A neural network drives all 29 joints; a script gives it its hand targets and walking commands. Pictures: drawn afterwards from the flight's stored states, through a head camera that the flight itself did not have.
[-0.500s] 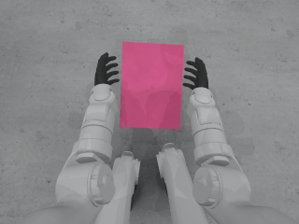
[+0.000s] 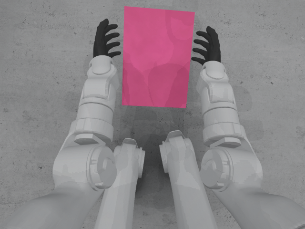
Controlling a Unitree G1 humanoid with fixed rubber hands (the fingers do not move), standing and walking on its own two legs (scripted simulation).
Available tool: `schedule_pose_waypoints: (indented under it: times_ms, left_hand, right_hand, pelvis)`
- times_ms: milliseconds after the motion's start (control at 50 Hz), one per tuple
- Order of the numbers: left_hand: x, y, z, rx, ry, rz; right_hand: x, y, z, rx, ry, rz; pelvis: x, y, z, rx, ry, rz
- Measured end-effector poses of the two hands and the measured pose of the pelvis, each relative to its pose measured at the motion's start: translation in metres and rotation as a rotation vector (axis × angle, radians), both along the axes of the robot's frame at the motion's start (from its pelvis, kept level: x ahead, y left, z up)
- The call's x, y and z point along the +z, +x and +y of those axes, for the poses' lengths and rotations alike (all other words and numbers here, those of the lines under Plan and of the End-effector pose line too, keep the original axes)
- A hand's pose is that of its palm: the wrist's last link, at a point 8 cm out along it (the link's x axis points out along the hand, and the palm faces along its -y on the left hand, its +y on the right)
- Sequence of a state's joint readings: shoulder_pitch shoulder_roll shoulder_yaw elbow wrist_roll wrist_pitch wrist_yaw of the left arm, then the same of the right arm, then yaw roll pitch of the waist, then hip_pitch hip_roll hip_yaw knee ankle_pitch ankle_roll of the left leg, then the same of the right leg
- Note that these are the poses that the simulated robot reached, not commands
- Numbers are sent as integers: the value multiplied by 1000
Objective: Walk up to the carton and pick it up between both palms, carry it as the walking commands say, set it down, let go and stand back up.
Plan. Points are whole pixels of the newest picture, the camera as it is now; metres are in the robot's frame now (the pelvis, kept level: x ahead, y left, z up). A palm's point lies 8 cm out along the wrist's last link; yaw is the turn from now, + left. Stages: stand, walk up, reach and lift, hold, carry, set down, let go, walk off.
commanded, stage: set down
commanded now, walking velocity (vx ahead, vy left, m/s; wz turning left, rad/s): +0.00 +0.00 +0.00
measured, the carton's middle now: (154, 62) +0.52 -0.05 -0.20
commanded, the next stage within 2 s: none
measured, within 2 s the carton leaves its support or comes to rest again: neither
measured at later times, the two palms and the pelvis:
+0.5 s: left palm (110, 58) +0.54 +0.08 -0.18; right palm (200, 62) +0.51 -0.18 -0.19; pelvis +0.00 +0.00 -0.05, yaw +1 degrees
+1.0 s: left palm (112, 62) +0.55 +0.09 -0.25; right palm (194, 63) +0.53 -0.18 -0.26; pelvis +0.01 +0.00 -0.09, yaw +2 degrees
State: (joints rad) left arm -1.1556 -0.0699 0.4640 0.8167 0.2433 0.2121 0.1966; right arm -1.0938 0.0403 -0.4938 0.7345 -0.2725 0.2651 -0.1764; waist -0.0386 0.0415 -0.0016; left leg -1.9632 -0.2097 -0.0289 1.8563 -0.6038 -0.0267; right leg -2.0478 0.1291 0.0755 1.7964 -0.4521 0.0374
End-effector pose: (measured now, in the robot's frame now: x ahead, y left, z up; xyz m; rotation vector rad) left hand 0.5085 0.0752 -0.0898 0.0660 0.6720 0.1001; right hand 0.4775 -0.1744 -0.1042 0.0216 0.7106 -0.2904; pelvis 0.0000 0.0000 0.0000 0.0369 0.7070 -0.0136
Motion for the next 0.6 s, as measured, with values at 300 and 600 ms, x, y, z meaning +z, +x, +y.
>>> schedule_pose_waypoints:
  times_ms: [300, 600]
  left_hand:
    - [-53, 18, 1, -4, 0, 7]
    - [-107, 34, 2, -13, 0, 20]
  right_hand:
    - [-53, 19, -1, 23, 2, 9]
    - [-106, 37, -2, 48, 7, 20]
  pelvis:
    - [-31, 0, 0, 12, -3, 26]
    - [-63, 2, -1, 21, -4, 25]
